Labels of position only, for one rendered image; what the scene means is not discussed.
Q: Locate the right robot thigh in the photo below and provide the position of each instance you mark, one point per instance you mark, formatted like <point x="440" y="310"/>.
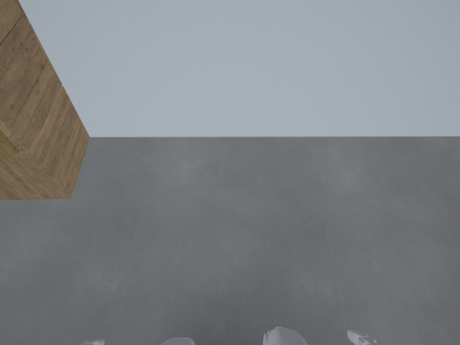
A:
<point x="283" y="336"/>

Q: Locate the cupboard door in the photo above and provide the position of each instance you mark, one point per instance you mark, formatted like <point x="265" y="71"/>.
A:
<point x="7" y="148"/>

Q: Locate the right robot hand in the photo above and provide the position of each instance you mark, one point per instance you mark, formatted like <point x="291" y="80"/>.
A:
<point x="360" y="338"/>

